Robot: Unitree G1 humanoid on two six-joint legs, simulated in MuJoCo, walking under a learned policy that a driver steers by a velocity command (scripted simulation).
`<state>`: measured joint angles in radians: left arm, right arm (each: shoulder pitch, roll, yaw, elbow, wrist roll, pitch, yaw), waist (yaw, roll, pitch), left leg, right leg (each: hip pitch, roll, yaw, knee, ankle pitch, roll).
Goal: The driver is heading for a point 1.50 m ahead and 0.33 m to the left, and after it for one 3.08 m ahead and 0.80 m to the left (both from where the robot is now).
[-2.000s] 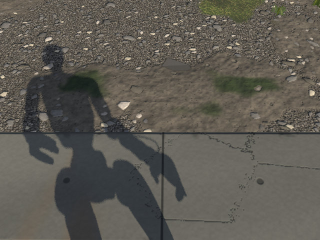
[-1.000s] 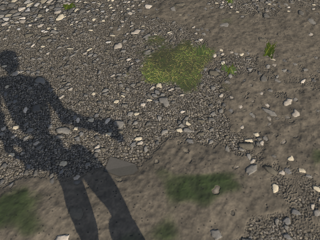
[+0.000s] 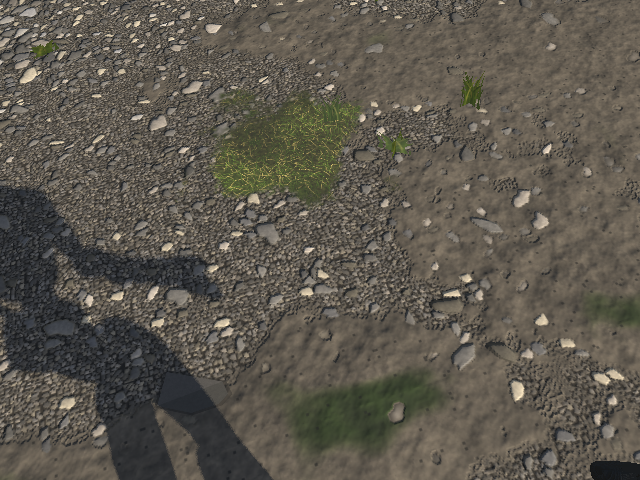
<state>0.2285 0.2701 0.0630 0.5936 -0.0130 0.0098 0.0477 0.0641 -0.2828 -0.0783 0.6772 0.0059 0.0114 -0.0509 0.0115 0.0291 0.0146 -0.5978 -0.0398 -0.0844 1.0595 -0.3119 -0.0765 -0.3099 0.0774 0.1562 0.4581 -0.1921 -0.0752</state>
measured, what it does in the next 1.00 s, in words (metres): walks ahead: left foot, then right foot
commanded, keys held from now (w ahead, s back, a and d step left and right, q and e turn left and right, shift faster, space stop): w+q+shift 0.52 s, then w+shift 0.04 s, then w+e+shift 0.44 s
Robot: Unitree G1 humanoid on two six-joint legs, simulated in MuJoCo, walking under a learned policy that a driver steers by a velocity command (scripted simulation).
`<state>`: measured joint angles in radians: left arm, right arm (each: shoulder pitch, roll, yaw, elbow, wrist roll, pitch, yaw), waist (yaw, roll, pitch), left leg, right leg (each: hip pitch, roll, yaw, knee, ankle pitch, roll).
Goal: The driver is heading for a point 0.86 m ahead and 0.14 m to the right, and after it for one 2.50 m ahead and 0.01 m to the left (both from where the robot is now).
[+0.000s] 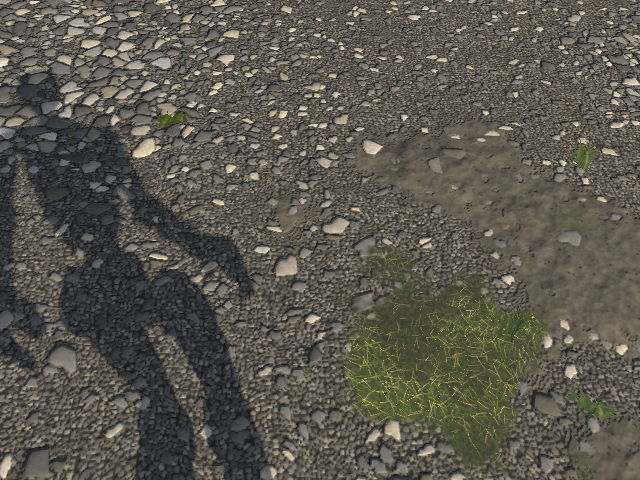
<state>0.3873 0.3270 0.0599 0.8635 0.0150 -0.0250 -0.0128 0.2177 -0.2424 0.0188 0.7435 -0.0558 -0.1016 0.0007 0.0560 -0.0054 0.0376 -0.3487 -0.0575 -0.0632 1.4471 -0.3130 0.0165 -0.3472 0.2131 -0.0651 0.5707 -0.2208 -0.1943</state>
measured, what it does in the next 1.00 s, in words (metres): walks ahead, turning right: left foot, then right foot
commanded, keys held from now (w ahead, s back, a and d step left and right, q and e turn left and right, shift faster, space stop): w+e+shift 0.58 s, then w+shift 0.12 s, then q+shift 0.30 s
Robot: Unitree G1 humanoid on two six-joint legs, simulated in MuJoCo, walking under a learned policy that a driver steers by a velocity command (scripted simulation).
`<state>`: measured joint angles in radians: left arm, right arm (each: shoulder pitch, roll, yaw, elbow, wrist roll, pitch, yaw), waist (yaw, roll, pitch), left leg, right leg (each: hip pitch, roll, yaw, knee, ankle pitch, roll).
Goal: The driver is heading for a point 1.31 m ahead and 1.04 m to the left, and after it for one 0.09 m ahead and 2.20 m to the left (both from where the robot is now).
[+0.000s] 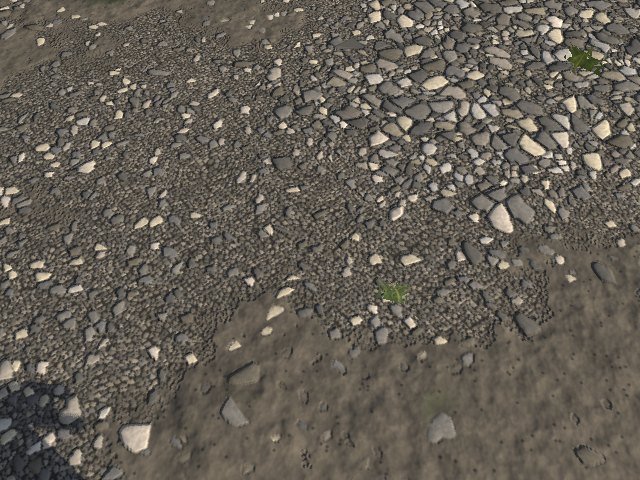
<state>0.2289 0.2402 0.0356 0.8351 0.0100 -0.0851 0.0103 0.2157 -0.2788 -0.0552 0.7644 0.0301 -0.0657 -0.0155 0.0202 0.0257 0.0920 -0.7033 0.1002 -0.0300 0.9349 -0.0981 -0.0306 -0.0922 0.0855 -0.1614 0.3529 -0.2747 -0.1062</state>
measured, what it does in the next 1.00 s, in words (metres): walks ahead, turning left: left foot, then right foot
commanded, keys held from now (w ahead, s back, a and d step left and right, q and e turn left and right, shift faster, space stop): q+shift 0.98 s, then shift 0.02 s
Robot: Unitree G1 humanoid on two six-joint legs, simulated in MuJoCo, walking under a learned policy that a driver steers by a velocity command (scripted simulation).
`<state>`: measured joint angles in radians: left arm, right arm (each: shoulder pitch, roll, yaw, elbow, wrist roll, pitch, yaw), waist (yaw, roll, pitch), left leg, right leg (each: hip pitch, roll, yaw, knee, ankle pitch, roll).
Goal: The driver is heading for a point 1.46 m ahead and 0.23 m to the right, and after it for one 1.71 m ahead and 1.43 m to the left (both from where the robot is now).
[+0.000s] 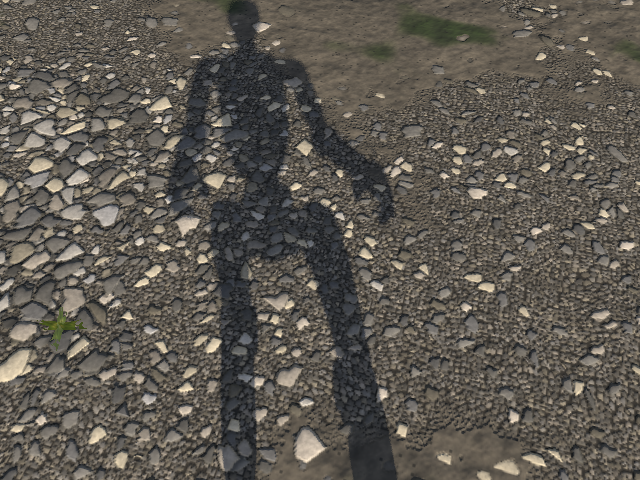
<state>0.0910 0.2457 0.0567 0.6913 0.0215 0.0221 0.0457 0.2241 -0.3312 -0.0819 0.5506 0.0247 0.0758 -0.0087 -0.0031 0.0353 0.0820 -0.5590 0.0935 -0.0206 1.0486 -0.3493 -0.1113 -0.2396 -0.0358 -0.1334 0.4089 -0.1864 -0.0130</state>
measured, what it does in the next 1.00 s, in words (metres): steps on the spot, turning right: left foot, then right foot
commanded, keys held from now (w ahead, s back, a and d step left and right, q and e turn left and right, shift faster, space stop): shift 0.06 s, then e+shift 0.64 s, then shift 0.06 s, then q+shift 0.10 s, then w+q+shift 0.14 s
